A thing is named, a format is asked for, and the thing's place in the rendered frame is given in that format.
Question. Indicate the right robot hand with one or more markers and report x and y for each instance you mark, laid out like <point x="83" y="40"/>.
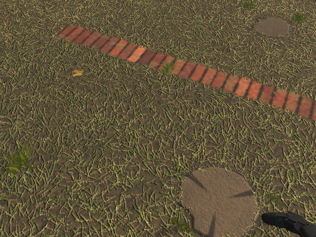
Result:
<point x="291" y="221"/>

